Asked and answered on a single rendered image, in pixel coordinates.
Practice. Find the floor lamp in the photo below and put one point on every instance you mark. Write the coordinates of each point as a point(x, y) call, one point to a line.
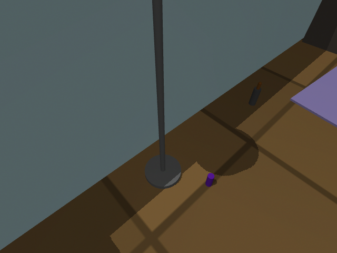
point(161, 171)

